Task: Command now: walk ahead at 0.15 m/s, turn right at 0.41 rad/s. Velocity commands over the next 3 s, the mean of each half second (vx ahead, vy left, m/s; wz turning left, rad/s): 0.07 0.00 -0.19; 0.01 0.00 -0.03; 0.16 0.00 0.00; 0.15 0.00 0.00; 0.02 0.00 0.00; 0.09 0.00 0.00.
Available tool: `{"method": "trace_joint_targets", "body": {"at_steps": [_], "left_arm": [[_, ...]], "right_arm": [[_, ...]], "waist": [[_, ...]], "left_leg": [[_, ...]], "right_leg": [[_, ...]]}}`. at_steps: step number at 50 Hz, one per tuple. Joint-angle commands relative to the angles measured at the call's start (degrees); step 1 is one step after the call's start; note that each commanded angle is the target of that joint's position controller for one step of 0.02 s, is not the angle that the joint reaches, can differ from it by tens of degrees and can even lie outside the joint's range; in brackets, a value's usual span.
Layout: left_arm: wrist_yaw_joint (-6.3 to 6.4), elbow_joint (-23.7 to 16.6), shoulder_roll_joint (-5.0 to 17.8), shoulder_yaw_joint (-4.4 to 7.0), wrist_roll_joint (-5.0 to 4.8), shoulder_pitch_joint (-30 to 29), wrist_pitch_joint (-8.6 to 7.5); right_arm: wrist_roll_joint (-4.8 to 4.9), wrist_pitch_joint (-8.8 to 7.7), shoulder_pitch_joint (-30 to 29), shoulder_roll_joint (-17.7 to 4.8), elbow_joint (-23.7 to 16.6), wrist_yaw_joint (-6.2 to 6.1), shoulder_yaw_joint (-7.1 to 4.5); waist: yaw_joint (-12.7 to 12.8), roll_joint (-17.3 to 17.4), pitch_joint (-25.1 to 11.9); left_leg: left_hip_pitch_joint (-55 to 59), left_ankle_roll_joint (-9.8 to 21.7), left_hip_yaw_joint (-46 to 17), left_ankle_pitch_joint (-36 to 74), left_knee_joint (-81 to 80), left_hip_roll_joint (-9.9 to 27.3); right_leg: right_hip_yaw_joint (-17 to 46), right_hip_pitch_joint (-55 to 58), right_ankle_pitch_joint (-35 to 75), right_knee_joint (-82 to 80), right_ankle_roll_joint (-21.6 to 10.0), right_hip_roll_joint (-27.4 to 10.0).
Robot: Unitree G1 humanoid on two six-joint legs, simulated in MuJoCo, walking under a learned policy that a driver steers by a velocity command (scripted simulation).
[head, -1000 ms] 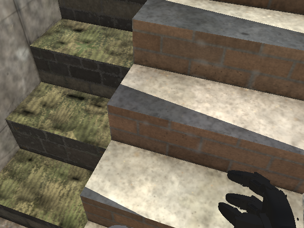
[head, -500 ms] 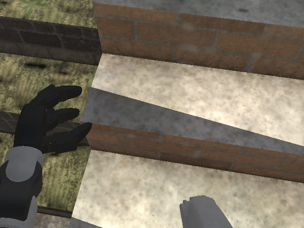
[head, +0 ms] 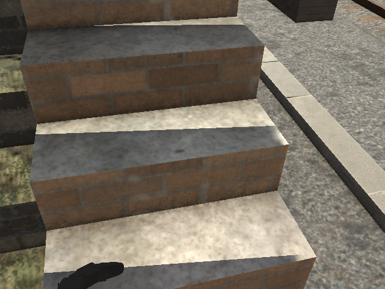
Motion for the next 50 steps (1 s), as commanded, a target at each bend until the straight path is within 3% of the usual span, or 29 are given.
{"method": "trace_joint_targets", "body": {"at_steps": [1, 2, 3, 4, 5, 6, 7, 8, 9, 10, 11, 12, 13, 14, 15, 18, 20, 24, 28, 34, 39, 46, 50], "left_arm": [[0.38, 2.45, 4.08, 0.66, 0.48, 15.18, 2.45], [0.3, 3.93, 3.02, 0.16, 0.48, 14.29, 1.88], [-0.23, 5.96, 1.07, -0.63, 2.88, 14.37, 0.93], [-0.79, 6.65, 0.52, -0.81, 4.54, 11.47, 0.16], [-0.71, 7.45, 3.4, -0.15, 5.85, 7.5, 0.42], [-0.35, 8.54, 3.01, -0.01, 4.8, 10.34, 0.18], [0.31, 9.61, 3.03, -0.11, 3.29, 13.14, -0.31], [1.04, 10.11, 2.15, -0.04, 2.91, 15.73, -0.66], [1.77, 10.66, 1.49, -0.28, 3.35, 17.91, -0.96], [2.55, 11.17, 0.3, -0.94, 3.89, 19.73, -1.34], [2.95, 11.54, 0.91, -1.28, 4.55, 19.59, -1.53], [3.33, 11.4, -0.2, -1.79, 4.75, 20.02, -1.94], [3.79, 11.27, 2.88, -1.14, 4.49, 21.22, -2.03], [4.2, 11.32, 5.03, -0.66, 4.34, 22.38, -2.06], [4.83, 11.82, 3.41, -1.26, 4.24, 24.64, -2.5], [6.14, 11.0, 4.83, -1.38, 3.91, 26.94, -3.15], [6.51, 10.74, 5.24, -1.36, 3.97, 28.69, -3.27], [6.55, 10.36, 5.46, -1.01, 4.23, 30.07, -2.52], [6.5, 9.46, 5.77, -0.38, 4.33, 30.2, -1.86], [6.43, 8.89, 3.37, -0.3, 5.08, 29.45, -1.53], [6.71, 8.33, 4.0, 0.0, 4.82, 29.53, -1.45], [6.95, 7.36, 5.37, 0.42, 5.0, 29.22, -1.78], [7.14, 6.82, 5.67, 0.52, 4.95, 28.64, -1.91]], "right_arm": [[0.39, -2.45, -18.64, -6.23, -8.36, -3.37, 0.23], [-0.57, -2.79, -18.78, -5.93, -7.94, -4.25, 0.37], [-0.87, -3.34, -14.22, -6.76, -6.06, -4.23, -0.06], [0.53, -3.27, -7.29, -7.58, -3.37, -4.76, -0.57], [1.98, -2.48, 0.5, -8.29, -0.6, -5.45, -1.18], [1.72, -2.31, 3.1, -6.11, 0.51, -6.16, -0.3], [2.07, -2.2, 4.3, -5.12, 1.57, -6.43, -0.23], [2.03, -2.22, 3.72, -3.68, 2.06, -6.52, -0.12], [2.32, -2.1, 2.0, -2.57, 1.89, -6.44, -0.09], [2.25, -1.92, -0.66, -1.96, 1.44, -5.88, -0.5], [1.33, -2.07, -2.6, -0.22, 1.32, -5.45, -1.0], [0.58, -2.34, -3.28, -0.55, 2.1, -4.85, -0.96], [0.69, -2.26, -6.61, -2.64, 1.49, -4.24, -1.7], [0.8, -2.17, -7.98, -3.12, 1.38, -3.94, -1.88], [0.87, -1.83, -10.68, -3.94, 0.94, -3.77, -2.33], [1.08, -1.09, -13.26, -3.8, 0.66, -3.16, -2.87], [0.82, -0.9, -13.76, -3.11, 0.84, -2.77, -2.77], [0.48, -0.76, -14.17, -2.11, 1.64, -2.38, -2.13], [1.14, -0.96, -15.66, -3.4, 1.41, -2.2, -2.01], [0.76, -1.16, -16.66, -4.44, 1.14, -2.79, -1.87], [1.05, -1.11, -18.13, -6.25, 0.8, -2.93, -2.41], [0.63, -1.19, -19.18, -7.17, 0.01, -2.89, -2.91], [0.65, -1.15, -19.63, -7.11, -0.86, -2.75, -3.01]], "waist": [[16.9, 20.43, 19.8], [15.37, 15.27, 19.62], [13.13, 6.61, 16.8], [10.42, 3.38, 15.96], [5.5, 2.92, 17.71], [5.48, 7.62, 12.89], [5.04, 11.71, 9.44], [5.11, 14.11, 6.78], [5.37, 14.7, 5.31], [5.36, 10.37, 6.15], [5.12, -3.88, 7.71], [5.52, -1.92, 7.09], [6.71, -1.32, 8.09], [7.07, -0.55, 7.95], [8.31, 0.15, 7.89], [8.44, -2.4, 9.57], [8.47, -1.95, 11.03], [8.41, 1.69, 11.89], [8.76, 3.74, 10.92], [8.94, 4.85, 10.79], [9.26, 2.84, 8.83], [9.42, 0.46, 9.13], [9.32, 1.06, 9.21]], "left_leg": [[-31.31, 1.94, -39.43, -41.71, -52.53, 19.61], [-28.95, 0.42, -27.17, -32.16, -47.43, 16.63], [-19.08, -1.36, -16.98, -23.21, -42.56, 12.77], [-6.37, -1.78, -12.25, -15.83, -37.38, 9.39], [4.35, -0.37, -10.63, -8.27, -34.63, 6.5], [13.43, 0.55, -9.86, -3.77, -32.61, 6.84], [19.1, 1.21, -8.87, 0.4, -30.26, 6.44], [21.36, 1.85, -8.31, 3.31, -28.87, 6.27], [21.15, 2.98, -8.69, 4.19, -27.63, 6.67], [18.72, 3.58, -8.39, 7.54, -26.06, 6.28], [14.84, 2.36, -4.82, 12.47, -27.25, 5.09], [14.57, 2.17, -3.7, 15.0, -27.74, 4.82], [13.54, 2.16, -2.53, 15.5, -26.43, 4.07], [13.0, 1.77, -1.97, 15.48, -26.14, 3.9], [11.37, 1.44, -1.61, 15.04, -24.15, 2.99], [6.0, 0.73, -0.08, 11.67, -20.79, 2.2], [3.76, 0.43, 0.52, 11.55, -18.96, 1.74], [4.71, 0.37, 0.24, 13.47, -18.97, 1.66], [5.97, 0.21, -0.67, 14.95, -19.78, 1.82], [9.06, 0.81, -2.76, 18.36, -22.39, 2.79], [10.61, 1.04, -3.13, 19.35, -22.96, 2.56], [7.72, 0.73, -3.16, 16.39, -22.1, 2.16], [6.45, 0.38, -3.13, 15.42, -21.35, 1.86]], "right_leg": [[4.94, 13.79, 2.19, 15.6, 1.31, 3.32], [4.93, 14.07, -1.38, 12.13, 1.39, 2.94], [3.99, 14.04, 0.44, -0.04, 1.4, 3.24], [2.33, 9.95, 2.26, -14.63, 0.81, 4.91], [-3.32, 3.1, 3.47, -19.46, 0.38, 8.98], [-1.44, 3.62, 4.33, -24.88, -0.7, 7.65], [0.55, 4.71, 4.31, -29.49, -1.8, 6.74], [1.98, 6.91, 4.57, -31.78, -2.46, 5.89], [2.09, 8.89, 3.08, -33.64, -2.46, 4.76], [2.99, 11.18, 3.55, -34.68, -2.67, 2.9], [7.12, 12.14, 8.34, -30.28, -3.39, 1.62], [7.66, 13.51, 8.36, -31.32, -3.24, 1.09], [8.18, 13.33, 7.73, -30.82, -3.3, 0.97], [7.91, 13.75, 7.13, -29.88, -3.82, 1.25], [8.2, 14.14, 5.75, -30.1, -4.2, 0.74], [10.83, 14.05, 1.11, -31.08, -5.31, -0.53], [12.46, 13.9, 0.71, -32.04, -6.26, -1.63], [12.32, 14.03, 6.93, -31.71, -6.49, -1.59], [10.73, 16.09, 12.05, -30.12, -6.17, -0.23], [7.64, 16.14, 15.22, -29.76, -5.34, 1.28], [6.92, 18.23, 15.45, -29.96, -5.08, 1.56], [7.42, 20.04, 16.14, -30.17, -5.64, 0.64], [7.95, 20.48, 17.46, -30.04, -6.01, 0.03]]}}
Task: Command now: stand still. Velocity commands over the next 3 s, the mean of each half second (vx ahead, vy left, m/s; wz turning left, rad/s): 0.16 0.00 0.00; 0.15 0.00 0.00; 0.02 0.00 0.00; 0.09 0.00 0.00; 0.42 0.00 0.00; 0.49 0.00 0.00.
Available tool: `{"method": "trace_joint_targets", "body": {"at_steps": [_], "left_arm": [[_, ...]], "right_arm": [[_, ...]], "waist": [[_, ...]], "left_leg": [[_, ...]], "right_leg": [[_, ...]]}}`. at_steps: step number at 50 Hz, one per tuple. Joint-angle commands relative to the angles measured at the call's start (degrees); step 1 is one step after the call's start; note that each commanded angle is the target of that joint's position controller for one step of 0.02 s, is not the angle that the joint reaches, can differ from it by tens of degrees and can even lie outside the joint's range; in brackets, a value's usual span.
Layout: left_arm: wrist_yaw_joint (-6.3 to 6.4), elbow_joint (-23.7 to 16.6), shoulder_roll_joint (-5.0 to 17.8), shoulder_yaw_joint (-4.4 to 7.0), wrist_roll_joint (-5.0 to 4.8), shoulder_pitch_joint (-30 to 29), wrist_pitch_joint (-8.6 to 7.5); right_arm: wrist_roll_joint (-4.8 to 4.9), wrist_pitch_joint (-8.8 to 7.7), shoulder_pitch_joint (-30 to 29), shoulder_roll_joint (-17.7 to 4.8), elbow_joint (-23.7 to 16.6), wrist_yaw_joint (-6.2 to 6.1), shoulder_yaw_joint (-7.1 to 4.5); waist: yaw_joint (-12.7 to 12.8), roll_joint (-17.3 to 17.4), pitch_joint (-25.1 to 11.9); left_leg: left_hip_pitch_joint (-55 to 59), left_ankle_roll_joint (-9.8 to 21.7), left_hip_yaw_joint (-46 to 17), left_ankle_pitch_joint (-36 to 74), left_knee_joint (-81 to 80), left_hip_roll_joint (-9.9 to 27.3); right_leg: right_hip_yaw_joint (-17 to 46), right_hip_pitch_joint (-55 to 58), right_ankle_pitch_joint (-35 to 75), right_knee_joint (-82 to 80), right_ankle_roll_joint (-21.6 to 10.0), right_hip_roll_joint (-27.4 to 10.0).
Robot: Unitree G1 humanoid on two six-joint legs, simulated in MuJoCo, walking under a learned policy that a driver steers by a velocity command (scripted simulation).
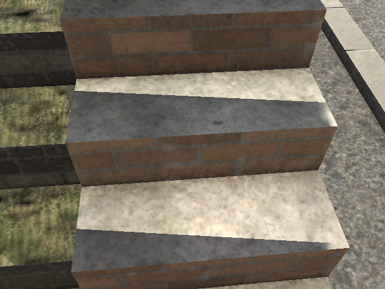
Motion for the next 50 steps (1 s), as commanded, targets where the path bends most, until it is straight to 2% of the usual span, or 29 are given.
{"method": "trace_joint_targets", "body": {"at_steps": [1, 5, 6, 8, 9, 11, 15, 16, 19, 22, 24, 26, 28, 31, 34, 38, 43, 46, 47, 50], "left_arm": [[0.28, -1.54, 4.95, 0.94, 0.02, 4.09, -0.34], [0.19, -1.7, 5.31, 1.1, 0.05, 3.97, -0.28], [0.31, -1.3, 4.43, 0.79, -0.09, 4.09, -0.21], [0.36, -1.1, 4.57, 0.79, -0.03, 4.52, -0.21], [0.17, -0.67, 3.7, 0.47, -0.02, 5.02, -0.39], [-0.37, -0.05, 2.5, -0.13, -0.01, 4.78, -0.97], [-0.95, 0.07, 2.3, -0.82, -0.23, 3.83, -2.07], [-1.17, 0.17, 1.77, -1.11, 0.04, 3.48, -2.2], [-1.34, 0.27, 2.22, -1.31, -0.46, 3.43, -2.76], [-1.47, 0.6, 1.7, -1.59, -0.33, 3.27, -2.78], [-1.25, 1.23, 1.64, -1.69, -0.56, 3.62, -2.89], [-1.14, 1.48, 1.23, -1.87, -0.13, 3.06, -3.12], [-0.82, 2.44, 2.48, -1.56, 0.28, 4.92, -2.98], [-0.48, 1.85, 3.07, -1.41, -0.16, 4.46, -2.61], [0.01, 1.53, 2.52, -1.32, 0.12, 5.07, -1.52], [0.3, 1.22, 2.62, -1.03, 0.22, 5.59, -0.88], [0.32, 1.16, 2.85, -0.76, 0.21, 5.91, -0.45], [0.22, 1.26, 2.94, -0.65, 0.27, 6.15, -0.35], [0.19, 0.91, 3.61, -0.42, 0.11, 5.95, -0.63], [0.23, 1.23, 3.54, -0.38, 0.12, 6.16, -0.82]], "right_arm": [[-0.04, -0.41, 1.63, -3.21, -2.43, 0.09, -0.48], [0.0, -0.41, 1.96, -3.19, -2.91, 0.06, -0.41], [-0.2, -0.33, 2.48, -3.26, -2.77, -0.03, -0.38], [-0.11, -0.26, 2.79, -3.62, -2.57, -0.2, -0.39], [-0.09, -0.36, 3.47, -2.76, -2.09, -0.22, -0.11], [-0.06, -0.66, 2.91, -1.79, -1.55, -0.21, 0.28], [0.52, -1.93, 1.13, -1.03, -1.31, 0.23, 0.66], [0.47, -2.19, 0.56, -0.63, -1.6, 0.31, 0.88], [0.7, -2.7, -0.79, -0.85, -1.99, 0.49, 0.9], [0.84, -3.08, -1.32, 0.09, -1.94, 0.77, 1.45], [1.1, -2.84, -1.14, -0.19, -2.1, 0.82, 1.47], [0.62, -2.89, 0.95, -0.7, -1.33, 0.78, 1.43], [0.53, -2.58, 4.36, -2.94, 0.52, 0.6, 0.72], [0.73, -2.37, 4.47, -3.45, 1.44, 0.43, 0.31], [0.54, -2.44, 4.31, -2.99, 2.97, 0.22, 0.21], [0.28, -2.46, 2.92, -3.43, 3.76, 0.08, 0.11], [0.22, -1.79, 4.03, -3.83, 4.91, -0.34, 0.02], [0.17, -1.39, 4.44, -4.02, 5.24, -0.55, -0.12], [0.17, -1.18, 3.52, -4.49, 4.52, -0.51, -0.23], [0.11, -0.68, 3.92, -3.94, 4.24, -0.58, -0.35]], "waist": [[0.2, 0.41, 0.97], [0.16, 1.5, 1.0], [-0.37, 2.18, 0.97], [-0.21, 2.89, 0.89], [-0.26, 3.14, -0.02], [-0.19, 2.74, 1.41], [0.09, 1.29, 2.28], [0.05, 1.18, 2.28], [0.13, 0.58, 2.0], [-0.04, 1.57, 1.99], [-0.38, 0.98, 1.5], [-1.55, 1.02, 0.48], [-2.11, 1.69, -0.64], [-2.2, 0.63, -2.67], [-1.62, 0.56, -2.2], [-0.82, 0.45, -1.3], [-0.91, 0.24, -0.92], [-0.92, 0.15, -0.45], [-0.62, -0.16, -0.59], [-0.91, -0.66, -0.22]], "left_leg": [[-2.92, 2.69, -2.09, 4.8, -2.24, 1.51], [-2.11, 2.75, -2.57, 5.32, -2.73, 1.65], [-0.34, 3.08, -3.14, 6.58, -4.08, 1.98], [1.58, 3.26, -3.62, 8.42, -4.97, 2.24], [2.76, 3.18, -3.95, 6.09, -6.53, 2.39], [2.92, 3.02, -4.26, 2.35, -8.79, 2.49], [2.04, 3.41, -3.21, 1.92, -9.0, 2.01], [1.83, 3.52, -3.27, 3.41, -9.55, 2.16], [1.2, 3.7, -2.56, 4.22, -8.45, 1.74], [0.65, 3.79, -1.89, 5.66, -7.94, 1.6], [0.9, 3.97, -1.51, 6.72, -7.04, 1.2], [4.07, 3.89, -2.36, 9.62, -8.79, 1.97], [9.52, 3.99, -3.35, 17.66, -9.86, 2.56], [12.78, 3.85, -3.06, 25.19, -9.48, 3.07], [12.72, 3.3, -3.0, 28.79, -9.36, 3.56], [10.95, 2.86, -3.03, 28.65, -9.23, 3.88], [9.66, 2.37, -3.27, 24.54, -9.36, 3.82], [8.61, 2.17, -3.17, 22.36, -9.04, 3.75], [7.81, 2.31, -2.74, 20.14, -8.26, 3.44], [5.66, 2.15, -2.57, 16.73, -8.04, 3.22]], "right_leg": [[7.23, 0.3, 15.66, -4.26, -3.83, -6.9], [6.8, -0.01, 15.57, -4.38, -3.69, -6.69], [6.2, -0.89, 16.59, -4.72, -3.27, -6.36], [5.44, -1.15, 16.01, -5.27, -2.75, -5.93], [5.42, -0.79, 11.84, -6.59, -2.55, -5.88], [5.54, -1.04, 5.46, -8.93, -2.42, -5.71], [5.99, 0.84, 5.52, -10.47, -3.24, -6.45], [6.36, 1.61, 7.51, -10.85, -3.05, -6.66], [6.67, 3.62, 10.1, -11.29, -3.16, -7.34], [7.04, 5.14, 14.32, -11.13, -2.85, -7.88], [6.81, 6.52, 20.93, -10.4, -1.96, -8.25], [5.81, 6.29, 27.5, -9.43, -0.98, -8.04], [4.89, 5.87, 35.49, -8.72, 0.51, -7.55], [4.03, 6.66, 39.35, -7.99, 1.68, -7.5], [3.44, 6.61, 36.86, -7.56, 1.59, -7.26], [3.38, 6.81, 33.55, -8.69, 1.86, -7.51], [3.76, 6.8, 32.15, -9.01, 1.54, -7.8], [4.19, 6.43, 31.91, -9.1, 1.5, -7.95], [4.64, 6.45, 32.42, -9.58, 1.62, -8.29], [5.29, 6.85, 33.15, -9.08, 1.41, -8.46]]}}
Over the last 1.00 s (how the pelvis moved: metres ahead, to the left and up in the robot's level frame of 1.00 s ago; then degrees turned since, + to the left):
0.02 -0.02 0.04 0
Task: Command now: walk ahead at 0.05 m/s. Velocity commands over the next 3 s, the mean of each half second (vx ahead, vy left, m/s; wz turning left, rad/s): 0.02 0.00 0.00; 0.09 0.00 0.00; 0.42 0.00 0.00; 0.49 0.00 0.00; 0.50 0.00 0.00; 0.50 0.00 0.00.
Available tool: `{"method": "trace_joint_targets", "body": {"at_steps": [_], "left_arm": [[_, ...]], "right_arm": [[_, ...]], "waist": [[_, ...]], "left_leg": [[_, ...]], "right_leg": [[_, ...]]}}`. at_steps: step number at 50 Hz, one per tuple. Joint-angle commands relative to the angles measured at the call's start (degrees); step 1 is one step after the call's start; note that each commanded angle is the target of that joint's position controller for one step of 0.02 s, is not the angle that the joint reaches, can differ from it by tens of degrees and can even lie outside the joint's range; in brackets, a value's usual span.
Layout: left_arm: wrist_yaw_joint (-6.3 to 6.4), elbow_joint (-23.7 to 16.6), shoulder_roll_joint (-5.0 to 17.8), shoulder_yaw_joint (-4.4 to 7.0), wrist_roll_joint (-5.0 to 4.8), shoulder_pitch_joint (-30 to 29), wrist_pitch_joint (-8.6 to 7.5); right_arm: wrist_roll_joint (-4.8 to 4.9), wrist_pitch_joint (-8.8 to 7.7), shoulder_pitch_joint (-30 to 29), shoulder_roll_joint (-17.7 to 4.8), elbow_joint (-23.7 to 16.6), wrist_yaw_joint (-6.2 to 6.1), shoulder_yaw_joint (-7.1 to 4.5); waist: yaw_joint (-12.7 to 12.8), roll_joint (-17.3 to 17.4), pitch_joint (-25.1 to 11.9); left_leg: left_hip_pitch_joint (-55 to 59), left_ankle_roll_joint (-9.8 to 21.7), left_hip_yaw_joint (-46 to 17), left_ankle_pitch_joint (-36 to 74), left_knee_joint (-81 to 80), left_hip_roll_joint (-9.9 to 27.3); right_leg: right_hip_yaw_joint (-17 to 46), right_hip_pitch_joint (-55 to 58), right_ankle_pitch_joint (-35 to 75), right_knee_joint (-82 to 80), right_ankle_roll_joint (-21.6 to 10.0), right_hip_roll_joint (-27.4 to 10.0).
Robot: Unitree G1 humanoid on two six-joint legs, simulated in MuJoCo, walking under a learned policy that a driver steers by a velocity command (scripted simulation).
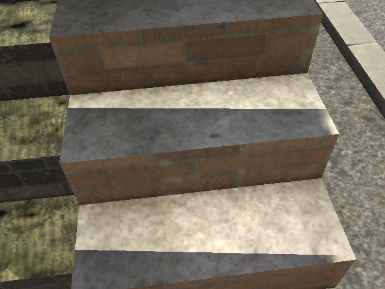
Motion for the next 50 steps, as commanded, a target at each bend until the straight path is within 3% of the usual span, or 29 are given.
{"method": "trace_joint_targets", "body": {"at_steps": [1, 6, 10, 11, 13, 19, 21, 24, 25, 29, 32, 38, 42, 45, 50], "left_arm": [[-0.17, 0.1, 2.63, 0.22, 0.17, 7.18, -0.71], [-0.34, 0.41, 3.87, 0.41, 0.09, 7.28, -0.71], [-0.31, 0.71, 3.4, 0.47, 0.01, 7.65, -0.75], [0.07, 0.29, 6.19, 1.48, -0.34, 6.36, -0.24], [0.25, -0.5, 6.04, 1.82, -0.17, 6.04, 0.27], [0.23, -0.98, 4.81, 2.3, -0.05, 5.99, 0.99], [0.6, -1.81, 6.54, 2.81, -0.08, 5.52, 0.7], [0.46, -2.2, 6.69, 3.02, -0.23, 4.59, 0.61], [0.21, -2.51, 9.13, 3.75, -0.79, 3.75, 1.06], [-0.15, -2.89, 8.45, 3.87, -0.34, 2.8, 1.67], [-0.52, -3.58, 9.51, 4.25, -0.11, 1.72, 1.59], [-0.98, -3.63, 9.94, 4.28, 0.01, 1.35, 1.49], [-2.14, -2.9, 7.07, 3.02, 0.19, 0.1, 0.5], [-2.75, -1.98, 7.12, 2.39, 0.03, -0.18, -0.64], [-2.33, -1.42, 7.41, 1.54, -0.64, -0.97, -1.77]], "right_arm": [[-0.24, 0.27, 2.46, -3.66, -1.39, 0.32, -0.74], [-0.19, 1.02, 2.81, -2.61, -1.4, 0.81, -0.67], [-0.28, 1.15, 2.48, -2.7, -1.5, 0.78, -0.67], [0.05, 1.1, 2.28, -2.46, -1.84, 0.33, -0.58], [0.23, 0.76, 0.97, -3.78, -2.87, 0.13, -0.85], [0.17, 0.52, 0.35, -3.5, -4.18, -0.11, -0.86], [0.06, 0.47, 0.18, -4.67, -5.28, -0.12, -1.22], [-0.22, 0.53, -0.38, -4.45, -6.47, -0.03, -1.24], [-0.67, 0.34, 0.59, -5.29, -6.9, 0.06, -1.33], [-0.36, 0.14, -0.05, -5.5, -8.35, 0.25, -1.28], [-0.17, 0.09, -1.17, -6.19, -9.81, 0.26, -1.47], [-0.57, 0.08, -1.84, -6.3, -11.7, 0.44, -1.6], [-0.54, -0.92, -1.98, -3.42, -11.57, 0.96, -0.23], [-0.01, -1.55, -2.12, -3.57, -10.91, 1.11, 0.14], [0.34, -2.18, -3.04, -3.65, -10.51, 1.2, 0.4]], "waist": [[0.53, -2.4, 1.04], [0.19, -2.05, 2.02], [0.3, -1.42, 2.86], [0.4, -0.74, 2.87], [0.74, -0.29, 2.34], [1.16, 0.43, 3.02], [1.43, -0.21, 2.99], [1.45, -0.13, 3.11], [1.05, 0.81, 3.2], [1.55, 2.08, 2.37], [2.25, 1.43, 2.08], [2.66, -0.02, 2.32], [2.34, 1.95, 2.12], [2.17, 1.36, 2.48], [1.6, -0.13, 3.26]], "left_leg": [[-1.78, 2.47, -2.36, 14.18, 1.75, 4.28], [-4.49, 1.77, -2.02, 8.89, 2.45, 4.24], [-5.38, 1.83, -2.11, 7.14, 2.88, 4.15], [-5.96, 1.98, -2.14, 7.45, 3.02, 4.07], [-6.07, 2.43, -2.12, 7.25, 3.58, 3.95], [-6.15, 3.25, -2.75, 6.3, 3.92, 3.64], [-7.29, 3.23, -3.19, 4.23, 4.15, 3.72], [-7.91, 3.27, -3.52, 2.73, 4.14, 3.36], [-7.67, 3.4, -3.07, 3.59, 3.37, 3.42], [-5.84, 4.09, -3.87, 5.35, 2.19, 3.71], [-7.03, 4.06, -3.8, 3.49, 2.66, 3.53], [-9.5, 4.1, -3.26, 1.16, 3.96, 2.75], [-7.78, 3.63, -3.8, -3.72, -0.89, 2.99], [-6.03, 3.89, -3.25, -3.02, -2.17, 2.78], [-4.94, 4.24, -2.8, -0.04, -2.12, 2.89]], "right_leg": [[4.8, -1.18, 32.52, 0.67, 1.22, -8.52], [5.98, -2.24, 29.88, 1.22, 0.77, -8.79], [6.55, -4.03, 25.56, 1.29, -0.14, -8.43], [6.38, -3.82, 23.99, 2.0, -0.85, -7.73], [6.07, -4.68, 21.23, 2.41, -2.25, -7.09], [5.43, -7.33, 15.87, 2.92, -3.62, -6.13], [5.5, -7.36, 12.45, 3.15, -4.32, -6.06], [6.01, -8.09, 10.37, 3.32, -4.56, -6.11], [6.15, -7.69, 11.13, 4.03, -4.64, -6.0], [4.63, -8.56, 9.72, 4.92, -4.2, -4.93], [4.33, -8.4, 7.36, 5.83, -4.32, -4.53], [5.32, -8.13, 7.3, 6.21, -4.75, -5.06], [4.5, -8.34, 1.53, 3.98, -3.54, -4.03], [4.93, -7.28, 2.42, 2.18, -3.71, -4.36], [6.82, -6.17, 3.63, -1.08, -4.27, -6.01]]}}
Over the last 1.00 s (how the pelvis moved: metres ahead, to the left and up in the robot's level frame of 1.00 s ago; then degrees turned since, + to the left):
0.04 0.00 0.01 0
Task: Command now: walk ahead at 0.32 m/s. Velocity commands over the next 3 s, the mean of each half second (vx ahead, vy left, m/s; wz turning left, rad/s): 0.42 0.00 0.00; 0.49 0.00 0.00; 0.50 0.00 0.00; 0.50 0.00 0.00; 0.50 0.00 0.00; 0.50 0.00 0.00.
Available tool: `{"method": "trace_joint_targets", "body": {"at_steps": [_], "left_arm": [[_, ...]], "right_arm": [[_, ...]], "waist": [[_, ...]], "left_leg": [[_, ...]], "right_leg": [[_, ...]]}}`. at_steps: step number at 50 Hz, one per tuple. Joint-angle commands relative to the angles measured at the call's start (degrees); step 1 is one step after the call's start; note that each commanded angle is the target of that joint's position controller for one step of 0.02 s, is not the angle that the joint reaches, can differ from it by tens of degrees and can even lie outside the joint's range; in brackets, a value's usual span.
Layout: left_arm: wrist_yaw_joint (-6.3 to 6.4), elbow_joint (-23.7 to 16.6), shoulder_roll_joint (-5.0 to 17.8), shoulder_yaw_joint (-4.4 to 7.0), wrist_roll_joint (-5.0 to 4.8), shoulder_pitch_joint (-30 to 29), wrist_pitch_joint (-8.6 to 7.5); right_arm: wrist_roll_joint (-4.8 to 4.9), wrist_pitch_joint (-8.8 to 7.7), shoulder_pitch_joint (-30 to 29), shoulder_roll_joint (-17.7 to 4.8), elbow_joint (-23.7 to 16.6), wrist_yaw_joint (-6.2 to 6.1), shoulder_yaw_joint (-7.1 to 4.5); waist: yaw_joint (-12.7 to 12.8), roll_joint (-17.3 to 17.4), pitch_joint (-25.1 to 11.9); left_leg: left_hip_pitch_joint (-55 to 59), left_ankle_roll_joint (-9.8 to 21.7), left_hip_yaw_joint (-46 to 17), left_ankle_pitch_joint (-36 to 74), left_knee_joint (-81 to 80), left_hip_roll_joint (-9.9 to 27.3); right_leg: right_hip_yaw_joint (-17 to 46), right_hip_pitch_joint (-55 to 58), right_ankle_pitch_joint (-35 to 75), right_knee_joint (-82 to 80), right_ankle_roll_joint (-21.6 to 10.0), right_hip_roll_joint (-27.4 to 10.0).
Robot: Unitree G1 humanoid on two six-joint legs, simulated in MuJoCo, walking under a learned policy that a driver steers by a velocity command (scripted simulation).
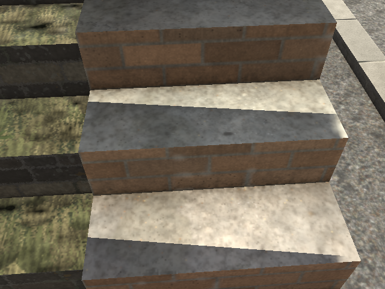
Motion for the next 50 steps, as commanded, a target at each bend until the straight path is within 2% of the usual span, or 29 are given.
{"method": "trace_joint_targets", "body": {"at_steps": [1, 2, 3, 4, 6, 7, 8, 10, 13, 17, 19, 29, 41, 44, 50], "left_arm": [[0.35, -1.69, 5.79, 0.53, -0.25, 0.87, -1.27], [0.43, -1.76, 5.7, 0.42, -0.22, 0.78, -1.41], [0.79, -2.04, 2.7, -0.62, 0.55, 0.79, -2.02], [0.8, -1.7, 2.09, -1.02, 1.01, 0.96, -2.35], [1.04, -1.53, 3.15, -1.01, 0.52, 1.51, -2.77], [1.1, -1.52, 3.4, -1.09, 0.43, 1.54, -2.87], [1.2, -1.77, 3.48, -1.16, 0.46, 1.2, -2.95], [1.35, -1.03, 3.08, -1.3, 0.54, 1.51, -2.77], [1.53, -1.23, 3.29, -1.43, 0.49, 0.98, -3.04], [1.87, -2.27, 4.13, -1.41, 0.34, -0.27, -3.06], [2.0, -2.84, 3.87, -1.54, 0.64, -1.31, -2.66], [2.06, -4.48, 4.45, -1.3, 0.85, -3.19, -2.12], [1.35, -3.79, 3.91, -1.61, 1.07, -4.85, -2.81], [1.24, -2.99, 4.06, -1.55, 0.96, -4.56, -3.56], [1.13, -1.69, 3.7, -1.53, 1.02, -3.59, -3.77]], "right_arm": [[0.09, -1.0, -0.37, -4.04, -1.99, 0.03, -0.51], [0.11, -1.18, -0.61, -3.48, -1.91, 0.05, -0.37], [0.47, -1.26, -3.04, -2.39, -2.6, 0.05, -0.09], [0.26, -1.36, -2.9, -2.23, -2.64, 0.01, 0.01], [0.36, -1.51, -3.16, -3.31, -2.45, -0.09, -0.32], [0.28, -1.48, -2.48, -3.16, -1.96, -0.05, -0.28], [0.24, -1.61, -2.45, -2.51, -1.92, -0.08, -0.06], [0.43, -1.27, -2.55, -2.74, -1.3, 0.04, -0.09], [0.33, -1.17, -1.21, -3.49, -0.63, 0.06, -0.42], [0.33, -1.48, -1.65, -4.05, -0.22, 0.33, -0.73], [0.23, -1.6, -1.34, -3.86, 0.62, 0.29, -0.78], [-0.13, -1.93, -2.74, -4.26, 1.79, -0.11, -0.44], [-0.63, -1.4, -3.94, -4.08, 2.5, -0.34, -0.51], [-0.86, -1.28, -4.95, -4.23, 2.02, -0.09, -0.66], [-0.65, -1.23, -4.87, -3.87, 2.48, 0.19, -0.76]], "waist": [[-0.72, 0.29, 3.47], [-0.67, 0.19, 3.6], [-0.11, -0.2, 4.08], [-0.37, -0.47, 3.58], [-0.39, -0.06, 2.46], [-0.71, 0.34, 1.98], [-0.73, 0.73, 1.42], [-1.05, 1.21, 1.07], [-2.05, -0.45, -0.93], [-2.52, -0.37, -2.96], [-2.84, -0.36, -2.99], [-2.16, 0.45, -3.13], [-2.26, 0.0, -1.74], [-2.22, -0.45, -1.09], [-2.12, 0.0, -0.59]], "left_leg": [[-2.39, 3.35, -2.27, -1.55, -4.0, 3.14], [-2.62, 3.34, -2.2, -0.87, -3.9, 3.17], [-3.55, 3.18, -2.76, 0.22, -3.4, 3.15], [-2.84, 3.1, -3.19, 1.71, -4.35, 3.64], [-1.87, 3.06, -3.27, 2.71, -4.2, 3.67], [-1.1, 3.02, -3.5, 3.37, -4.5, 3.87], [-0.66, 2.93, -3.65, 4.45, -4.56, 4.02], [0.26, 3.08, -3.35, 6.61, -4.26, 3.78], [3.04, 3.01, -3.27, 9.59, -4.47, 4.07], [6.08, 2.95, -3.32, 16.34, -4.17, 4.37], [6.94, 2.59, -3.48, 20.25, -3.95, 4.75], [7.84, 1.88, -3.93, 23.81, -3.96, 5.58], [6.44, 1.26, -5.0, 16.5, -5.48, 5.99], [4.56, 1.56, -4.98, 11.61, -6.06, 5.78], [3.9, 1.66, -5.02, 9.85, -6.23, 5.78]], "right_leg": [[6.71, -1.72, 3.87, -6.97, -4.02, -6.06], [7.11, -1.31, 4.48, -7.45, -4.05, -6.36], [7.33, -1.02, 6.08, -8.57, -3.87, -6.93], [7.59, -0.04, 8.75, -9.01, -3.27, -7.1], [7.44, 2.1, 12.73, -9.23, -2.61, -7.37], [7.36, 2.61, 14.78, -9.2, -2.27, -7.52], [7.45, 3.48, 17.98, -9.1, -1.86, -7.68], [7.18, 4.54, 24.79, -8.38, -0.43, -8.05], [6.2, 5.83, 33.89, -6.89, 0.77, -7.94], [5.35, 6.8, 40.28, -5.37, 1.59, -7.68], [4.64, 6.66, 41.34, -4.12, 1.59, -7.33], [4.34, 6.56, 38.16, -5.21, 1.99, -7.61], [6.27, 5.1, 31.09, -7.74, 1.6, -8.15], [7.3, 5.41, 28.71, -8.95, 1.52, -8.59], [8.09, 4.88, 26.62, -9.44, 1.28, -8.62]]}}
Over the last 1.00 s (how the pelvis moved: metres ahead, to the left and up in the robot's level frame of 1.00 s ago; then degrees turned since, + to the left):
-0.04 0.01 0.00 0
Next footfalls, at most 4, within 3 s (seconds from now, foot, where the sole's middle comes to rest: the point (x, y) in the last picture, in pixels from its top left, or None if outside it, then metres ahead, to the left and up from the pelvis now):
none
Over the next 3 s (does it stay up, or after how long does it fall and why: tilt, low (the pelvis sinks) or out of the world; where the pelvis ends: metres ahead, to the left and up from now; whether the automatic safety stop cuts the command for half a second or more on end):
stays up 0.04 0.00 0.00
